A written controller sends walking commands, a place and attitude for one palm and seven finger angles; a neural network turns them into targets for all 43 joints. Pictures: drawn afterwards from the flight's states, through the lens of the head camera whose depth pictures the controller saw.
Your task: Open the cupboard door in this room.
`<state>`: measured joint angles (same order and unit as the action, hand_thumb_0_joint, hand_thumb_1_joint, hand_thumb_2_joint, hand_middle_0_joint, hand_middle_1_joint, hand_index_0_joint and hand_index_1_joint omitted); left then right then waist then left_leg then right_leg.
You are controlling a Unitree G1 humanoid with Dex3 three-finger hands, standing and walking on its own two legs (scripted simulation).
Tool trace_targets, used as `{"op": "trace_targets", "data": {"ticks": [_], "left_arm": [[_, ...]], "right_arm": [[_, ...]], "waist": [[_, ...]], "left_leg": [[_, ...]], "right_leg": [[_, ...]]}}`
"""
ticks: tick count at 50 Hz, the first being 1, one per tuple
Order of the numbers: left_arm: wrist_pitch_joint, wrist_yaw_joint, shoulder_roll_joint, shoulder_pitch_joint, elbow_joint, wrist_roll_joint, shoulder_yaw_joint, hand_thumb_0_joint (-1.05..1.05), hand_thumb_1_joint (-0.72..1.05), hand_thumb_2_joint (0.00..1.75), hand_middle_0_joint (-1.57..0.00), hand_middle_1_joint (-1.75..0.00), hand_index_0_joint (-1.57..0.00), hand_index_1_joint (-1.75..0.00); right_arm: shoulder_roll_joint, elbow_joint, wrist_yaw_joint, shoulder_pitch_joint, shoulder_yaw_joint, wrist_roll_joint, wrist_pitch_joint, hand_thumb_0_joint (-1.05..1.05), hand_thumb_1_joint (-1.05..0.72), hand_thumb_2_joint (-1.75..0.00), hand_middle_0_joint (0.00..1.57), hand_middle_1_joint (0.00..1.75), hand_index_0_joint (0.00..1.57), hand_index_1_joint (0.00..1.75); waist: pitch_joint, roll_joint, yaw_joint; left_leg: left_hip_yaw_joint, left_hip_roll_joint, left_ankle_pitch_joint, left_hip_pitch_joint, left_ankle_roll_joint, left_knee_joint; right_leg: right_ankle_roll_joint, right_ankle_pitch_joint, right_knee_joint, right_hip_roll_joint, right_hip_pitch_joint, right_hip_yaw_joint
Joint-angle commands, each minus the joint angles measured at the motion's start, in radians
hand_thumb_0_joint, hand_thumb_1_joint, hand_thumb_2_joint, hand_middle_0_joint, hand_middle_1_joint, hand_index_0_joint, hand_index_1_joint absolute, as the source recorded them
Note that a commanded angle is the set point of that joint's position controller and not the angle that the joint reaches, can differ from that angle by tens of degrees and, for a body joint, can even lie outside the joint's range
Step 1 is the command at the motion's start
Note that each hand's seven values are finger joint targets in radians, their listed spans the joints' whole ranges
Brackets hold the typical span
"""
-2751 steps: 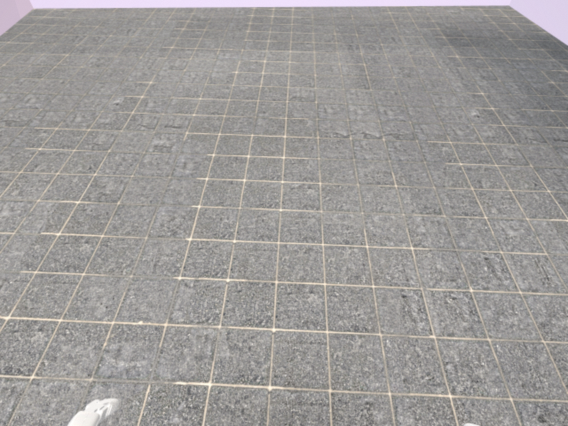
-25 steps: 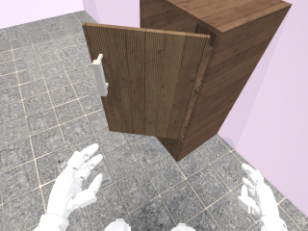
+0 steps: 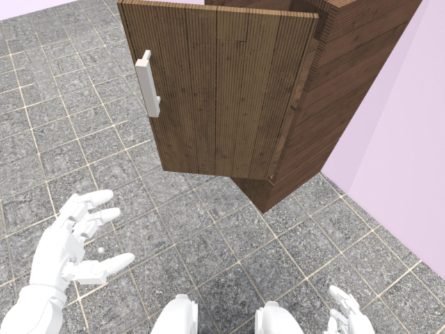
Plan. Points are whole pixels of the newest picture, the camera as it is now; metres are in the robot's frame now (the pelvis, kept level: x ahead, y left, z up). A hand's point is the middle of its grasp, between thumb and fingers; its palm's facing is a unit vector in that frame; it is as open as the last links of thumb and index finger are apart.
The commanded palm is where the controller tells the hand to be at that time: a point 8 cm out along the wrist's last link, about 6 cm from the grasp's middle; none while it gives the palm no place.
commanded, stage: raise the hand with hooked fingers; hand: left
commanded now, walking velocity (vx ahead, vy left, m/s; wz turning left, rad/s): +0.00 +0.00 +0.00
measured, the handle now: (150, 84) +0.64 +0.20 +0.04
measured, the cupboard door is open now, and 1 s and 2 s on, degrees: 48 48 48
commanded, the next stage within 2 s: move the hooked fingers beside the handle in 1.22 s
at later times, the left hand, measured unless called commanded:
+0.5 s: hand (76, 223) +0.28 +0.26 +0.04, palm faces -0.03 -1.00 -0.07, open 13.8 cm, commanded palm +0.26 +0.31 +0.05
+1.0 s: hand (75, 202) +0.32 +0.27 +0.05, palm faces -0.06 -1.00 -0.05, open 14.0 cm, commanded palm +0.29 +0.32 +0.06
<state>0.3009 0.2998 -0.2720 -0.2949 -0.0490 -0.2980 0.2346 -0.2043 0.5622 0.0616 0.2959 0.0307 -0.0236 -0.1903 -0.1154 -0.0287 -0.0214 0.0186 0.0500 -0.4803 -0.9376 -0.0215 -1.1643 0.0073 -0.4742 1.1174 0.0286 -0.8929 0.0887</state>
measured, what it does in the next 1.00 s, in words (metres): stands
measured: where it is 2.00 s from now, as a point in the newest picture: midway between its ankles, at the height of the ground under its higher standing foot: outside the picture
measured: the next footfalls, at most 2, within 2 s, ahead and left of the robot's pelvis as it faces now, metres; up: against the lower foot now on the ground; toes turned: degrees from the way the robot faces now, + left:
none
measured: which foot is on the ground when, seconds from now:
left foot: down 0.00-1.00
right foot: down 0.00-1.00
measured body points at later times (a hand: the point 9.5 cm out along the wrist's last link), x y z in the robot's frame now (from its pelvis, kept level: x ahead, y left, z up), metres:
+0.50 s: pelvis +0.02 +0.00 +0.01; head +0.10 +0.02 +0.45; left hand +0.28 +0.31 +0.05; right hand +0.21 -0.23 -0.07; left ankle +0.05 +0.10 -0.65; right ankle +0.04 -0.12 -0.65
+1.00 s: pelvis +0.03 +0.00 +0.01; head +0.12 +0.02 +0.45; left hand +0.31 +0.32 +0.06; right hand +0.18 -0.26 -0.07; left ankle +0.05 +0.10 -0.65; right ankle +0.04 -0.12 -0.65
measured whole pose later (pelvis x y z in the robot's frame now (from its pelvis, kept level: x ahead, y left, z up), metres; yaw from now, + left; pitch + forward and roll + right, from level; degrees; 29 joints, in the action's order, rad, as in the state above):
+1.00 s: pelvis +0.03 +0.00 +0.01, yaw +0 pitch +17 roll -3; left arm 0.34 0.58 -0.42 -0.02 -0.38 -0.39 0.45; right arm -0.29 0.54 0.05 0.28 0.02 -0.03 -0.21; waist -0.11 -0.02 -0.03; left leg 0.01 0.06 -0.51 -0.92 -0.02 -1.13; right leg 0.01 -0.50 1.07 0.01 -0.87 0.09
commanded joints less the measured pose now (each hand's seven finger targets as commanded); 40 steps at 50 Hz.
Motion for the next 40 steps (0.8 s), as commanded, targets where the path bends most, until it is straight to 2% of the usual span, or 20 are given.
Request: {"op": "trace_targets", "data": {"ticks": [1, 3, 4, 7, 9, 10, 12, 14, 16, 19, 23, 25, 28, 29, 31, 32, 35, 39, 40], "left_arm": [[0.186, 0.001, -0.131, 0.149, 0.133, 0.009, 0.052, 0.0, -0.15, 0.45, -0.27, -0.98, -0.27, -0.98], [0.198, 0.051, -0.14, 0.164, 0.09, 0.008, 0.037, 0.0, -0.2, 0.43, -0.28, -1.0, -0.28, -1.0], [0.194, 0.082, -0.149, 0.187, 0.096, -0.006, 0.033, 0.0, -0.22, 0.42, -0.28, -1.02, -0.28, -1.02], [0.16, 0.134, -0.217, 0.195, 0.127, -0.03, 0.096, 0.0, -0.29, 0.39, -0.29, -1.07, -0.29, -1.07], [0.136, 0.137, -0.272, 0.183, 0.133, -0.045, 0.16, 0.0, -0.34, 0.37, -0.29, -1.1, -0.29, -1.1], [0.132, 0.134, -0.26, 0.171, 0.154, -0.052, 0.165, 0.0, -0.36, 0.36, -0.29, -1.11, -0.29, -1.11], [0.129, 0.111, -0.258, 0.168, 0.161, -0.064, 0.193, 0.0, -0.41, 0.34, -0.29, -1.14, -0.29, -1.14], [0.123, 0.091, -0.264, 0.165, 0.112, -0.065, 0.218, 0.0, -0.45, 0.32, -0.3, -1.17, -0.3, -1.17], [0.117, 0.091, -0.232, 0.183, 0.06, -0.054, 0.191, 0.0, -0.5, 0.3, -0.3, -1.2, -0.3, -1.2], [0.094, 0.131, -0.231, 0.238, -0.027, -0.043, 0.162, 0.0, -0.5, 0.3, -0.3, -1.2, -0.3, -1.2], [0.081, 0.206, -0.3, 0.318, -0.036, -0.054, 0.198, 0.0, -0.5, 0.3, -0.3, -1.2, -0.3, -1.2], [0.09, 0.235, -0.347, 0.365, -0.027, -0.076, 0.244, 0.0, -0.5, 0.3, -0.3, -1.2, -0.3, -1.2], [0.111, 0.247, -0.375, 0.388, -0.04, -0.104, 0.291, 0.0, -0.5, 0.3, -0.3, -1.2, -0.3, -1.2], [0.116, 0.252, -0.393, 0.395, -0.058, -0.112, 0.309, 0.0, -0.5, 0.3, -0.3, -1.2, -0.3, -1.2], [0.115, 0.257, -0.388, 0.393, -0.1, -0.111, 0.312, 0.0, -0.5, 0.3, -0.3, -1.2, -0.3, -1.2], [0.108, 0.262, -0.386, 0.393, -0.121, -0.11, 0.311, 0.0, -0.5, 0.3, -0.3, -1.2, -0.3, -1.2], [0.086, 0.284, -0.42, 0.408, -0.141, -0.106, 0.326, 0.0, -0.5, 0.3, -0.3, -1.2, -0.3, -1.2], [0.06, 0.317, -0.378, 0.372, -0.18, -0.124, 0.295, 0.0, -0.5, 0.3, -0.3, -1.2, -0.3, -1.2], [0.063, 0.318, -0.38, 0.368, -0.171, -0.123, 0.297, 0.0, -0.5, 0.3, -0.3, -1.2, -0.3, -1.2]], "right_arm": [[-0.176, -0.146, 0.006, -0.105, -0.069, 0.001, -0.091, 0.0, -0.9, -0.9, 0.2, 0.3, 0.2, 0.3], [-0.195, -0.145, 0.011, -0.087, -0.072, -0.004, -0.102, 0.0, -0.9, -0.9, 0.2, 0.3, 0.2, 0.3], [-0.204, -0.149, 0.014, -0.079, -0.073, -0.01, -0.107, 0.0, -0.9, -0.9, 0.2, 0.3, 0.2, 0.3], [-0.218, -0.158, 0.021, -0.068, -0.079, -0.02, -0.119, 0.0, -0.9, -0.9, 0.2, 0.3, 0.2, 0.3], [-0.222, -0.156, 0.024, -0.06, -0.081, -0.019, -0.118, 0.0, -0.9, -0.9, 0.2, 0.3, 0.2, 0.3], [-0.215, -0.16, 0.021, -0.064, -0.079, -0.018, -0.117, 0.0, -0.9, -0.9, 0.2, 0.3, 0.2, 0.3], [-0.204, -0.155, 0.016, -0.069, -0.079, -0.015, -0.111, 0.0, -0.9, -0.9, 0.2, 0.3, 0.2, 0.3], [-0.2, -0.148, 0.012, -0.066, -0.078, -0.01, -0.099, 0.0, -0.9, -0.9, 0.2, 0.3, 0.2, 0.3], [-0.201, -0.147, 0.005, -0.064, -0.076, -0.01, -0.089, 0.0, -0.9, -0.9, 0.2, 0.3, 0.2, 0.3], [-0.215, -0.153, 0.006, -0.056, -0.07, -0.013, -0.078, 0.0, -0.9, -0.9, 0.2, 0.3, 0.2, 0.3], [-0.228, -0.16, 0.014, -0.045, -0.069, -0.014, -0.081, 0.0, -0.9, -0.9, 0.2, 0.3, 0.2, 0.3], [-0.231, -0.153, 0.017, -0.043, -0.065, -0.011, -0.084, 0.0, -0.9, -0.9, 0.2, 0.3, 0.2, 0.3], [-0.225, -0.144, 0.02, -0.045, -0.064, -0.01, -0.09, 0.0, -0.9, -0.9, 0.2, 0.3, 0.2, 0.3], [-0.227, -0.136, 0.02, -0.043, -0.062, -0.006, -0.091, 0.0, -0.9, -0.9, 0.2, 0.3, 0.2, 0.3], [-0.225, -0.133, 0.016, -0.042, -0.061, -0.008, -0.088, 0.0, -0.9, -0.9, 0.2, 0.3, 0.2, 0.3], [-0.227, -0.131, 0.014, -0.041, -0.061, -0.009, -0.086, 0.0, -0.9, -0.9, 0.2, 0.3, 0.2, 0.3], [-0.236, -0.133, 0.01, -0.026, -0.066, -0.01, -0.083, 0.0, -0.9, -0.9, 0.2, 0.3, 0.2, 0.3], [-0.239, -0.148, 0.006, -0.024, -0.07, -0.014, -0.082, 0.0, -0.9, -0.9, 0.2, 0.3, 0.2, 0.3], [-0.241, -0.146, 0.004, -0.016, -0.072, -0.017, -0.082, 0.0, -0.9, -0.9, 0.2, 0.3, 0.2, 0.3]], "waist": [[-0.146, -0.005, -0.01], [-0.166, -0.017, -0.019], [-0.182, -0.015, -0.021], [-0.28, -0.066, 0.004], [-0.306, -0.071, 0.025], [-0.318, -0.103, 0.032], [-0.305, -0.109, 0.039], [-0.266, -0.08, 0.037], [-0.228, -0.082, 0.018], [-0.176, -0.066, -0.004], [-0.267, -0.04, -0.009], [-0.319, -0.067, 0.003], [-0.326, -0.054, 0.01], [-0.324, -0.072, 0.014], [-0.315, -0.092, 0.017], [-0.303, -0.08, 0.012], [-0.343, -0.092, 0.014], [-0.325, -0.045, 0.01], [-0.34, -0.038, 0.01]], "left_leg": [[-0.075, -0.043, -0.003, 0.11, 0.004, 0.182], [-0.076, -0.045, -0.035, 0.11, 0.001, 0.185], [-0.081, -0.044, -0.013, 0.129, -0.001, 0.186], [-0.081, -0.045, 0.046, 0.203, 0.0, 0.211], [-0.09, -0.041, 0.14, 0.244, 0.005, 0.218], [-0.087, -0.041, 0.18, 0.271, 0.007, 0.222], [-0.083, -0.041, 0.235, 0.285, 0.011, 0.224], [-0.084, -0.039, 0.258, 0.261, 0.012, 0.219], [-0.079, -0.037, 0.237, 0.251, 0.016, 0.219], [-0.076, -0.038, 0.188, 0.214, 0.012, 0.217], [-0.065, -0.042, 0.227, 0.235, 0.001, 0.197], [-0.065, -0.041, 0.288, 0.26, 0.002, 0.183], [-0.064, -0.039, 0.306, 0.262, 0.002, 0.175], [-0.061, -0.04, 0.33, 0.253, 0.002, 0.16], [-0.06, -0.039, 0.325, 0.253, 0.006, 0.17], [-0.06, -0.038, 0.328, 0.247, 0.004, 0.171], [-0.055, -0.036, 0.375, 0.263, 0.001, 0.169], [-0.051, -0.039, 0.36, 0.244, -0.006, 0.172], [-0.05, -0.038, 0.369, 0.249, -0.006, 0.175]], "right_leg": [[0.019, -0.095, -0.154, -0.04, 0.016, -0.027], [0.018, -0.112, -0.161, -0.036, 0.011, -0.035], [0.023, -0.085, -0.157, -0.042, 0.026, -0.035], [0.022, -0.021, -0.167, -0.04, 0.088, -0.034], [0.028, 0.053, -0.153, -0.05, 0.125, -0.02], [0.027, 0.083, -0.15, -0.048, 0.131, -0.015], [0.026, 0.126, -0.151, -0.05, 0.148, -0.008], [0.029, 0.146, -0.149, -0.058, 0.149, 0.0], [0.022, 0.137, -0.15, -0.055, 0.115, 0.003], [0.024, 0.112, -0.163, -0.058, 0.098, -0.003], [0.018, 0.164, -0.178, -0.054, 0.15, -0.024], [0.023, 0.218, -0.164, -0.057, 0.177, -0.03], [0.021, 0.231, -0.164, -0.058, 0.189, -0.032], [0.027, 0.253, -0.155, -0.062, 0.189, -0.036], [0.025, 0.242, -0.154, -0.058, 0.179, -0.032], [0.024, 0.247, -0.155, -0.057, 0.176, -0.03], [0.022, 0.292, -0.155, -0.055, 0.197, -0.036], [0.02, 0.291, -0.172, -0.056, 0.206, -0.041], [0.017, 0.3, -0.172, -0.055, 0.212, -0.041]]}}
